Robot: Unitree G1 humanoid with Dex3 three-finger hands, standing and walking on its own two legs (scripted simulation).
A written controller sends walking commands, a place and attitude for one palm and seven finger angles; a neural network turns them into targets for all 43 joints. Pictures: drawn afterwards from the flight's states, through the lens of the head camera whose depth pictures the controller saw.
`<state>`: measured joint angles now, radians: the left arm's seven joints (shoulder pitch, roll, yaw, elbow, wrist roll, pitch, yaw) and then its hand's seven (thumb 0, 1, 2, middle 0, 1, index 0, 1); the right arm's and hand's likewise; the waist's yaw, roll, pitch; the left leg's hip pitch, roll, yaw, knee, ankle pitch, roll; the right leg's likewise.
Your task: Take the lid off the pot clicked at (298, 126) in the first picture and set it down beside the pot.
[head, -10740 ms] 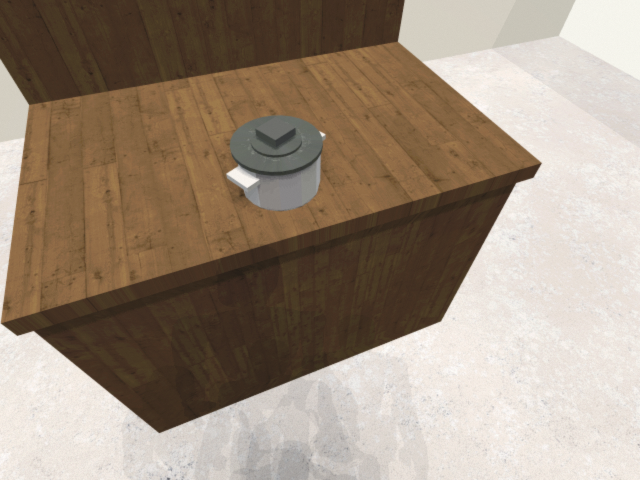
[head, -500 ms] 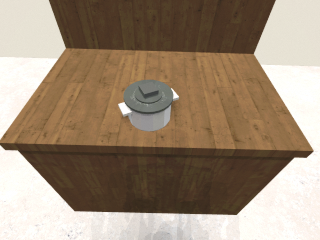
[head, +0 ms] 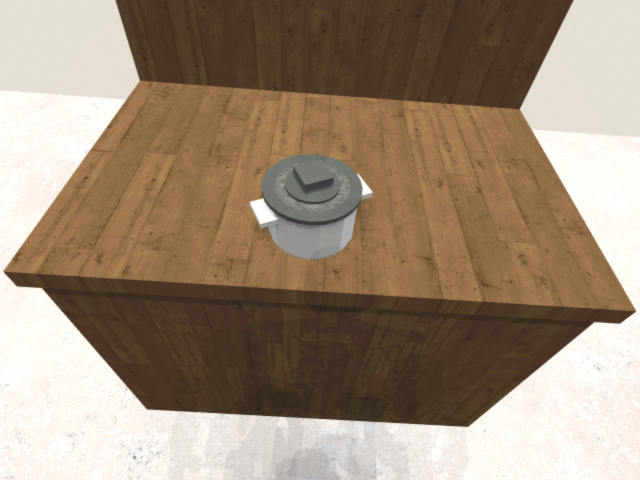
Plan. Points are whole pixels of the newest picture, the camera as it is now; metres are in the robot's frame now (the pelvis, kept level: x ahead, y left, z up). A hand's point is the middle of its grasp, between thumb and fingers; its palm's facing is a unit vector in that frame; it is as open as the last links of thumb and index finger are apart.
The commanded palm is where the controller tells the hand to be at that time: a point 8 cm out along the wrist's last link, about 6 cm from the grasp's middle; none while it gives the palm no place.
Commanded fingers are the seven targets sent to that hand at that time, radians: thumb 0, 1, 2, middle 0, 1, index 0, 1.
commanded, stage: look again from close up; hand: left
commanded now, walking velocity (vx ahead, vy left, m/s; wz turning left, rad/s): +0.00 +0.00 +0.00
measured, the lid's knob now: (312, 175) +0.52 +0.06 +0.09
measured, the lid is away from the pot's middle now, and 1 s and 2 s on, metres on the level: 0.00 0.00 0.00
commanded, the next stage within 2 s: shuffle to correct the standing spot in 0.10 s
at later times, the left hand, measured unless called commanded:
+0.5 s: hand out of the picture -0.03 +0.15 -0.18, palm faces +0.02 -0.98 -0.17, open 7.4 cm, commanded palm none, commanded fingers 0.00 0.90 0.90 -0.20 -0.30 -0.20 -0.30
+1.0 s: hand out of the picture +0.13 +0.12 -0.17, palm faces +0.04 -0.98 -0.21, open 7.3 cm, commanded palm none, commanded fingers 0.00 0.90 0.90 -0.20 -0.30 -0.20 -0.30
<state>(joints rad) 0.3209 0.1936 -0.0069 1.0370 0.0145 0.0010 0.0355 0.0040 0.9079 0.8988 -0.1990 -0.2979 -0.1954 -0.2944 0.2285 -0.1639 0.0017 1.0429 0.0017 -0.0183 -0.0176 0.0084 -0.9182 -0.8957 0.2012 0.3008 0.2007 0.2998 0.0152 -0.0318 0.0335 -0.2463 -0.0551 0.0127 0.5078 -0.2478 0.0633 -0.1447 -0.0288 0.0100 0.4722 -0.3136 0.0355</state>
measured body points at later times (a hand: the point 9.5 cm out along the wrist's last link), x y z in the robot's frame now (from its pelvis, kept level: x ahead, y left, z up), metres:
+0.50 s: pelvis +0.00 -0.02 +0.00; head +0.02 -0.01 +0.45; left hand -0.03 +0.20 -0.16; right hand +0.01 -0.25 -0.15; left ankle +0.01 +0.08 -0.74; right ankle -0.04 -0.14 -0.74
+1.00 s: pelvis +0.07 -0.08 +0.00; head +0.12 -0.07 +0.44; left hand +0.13 +0.17 -0.16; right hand +0.06 -0.30 -0.16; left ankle +0.02 +0.06 -0.74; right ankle +0.10 -0.22 -0.73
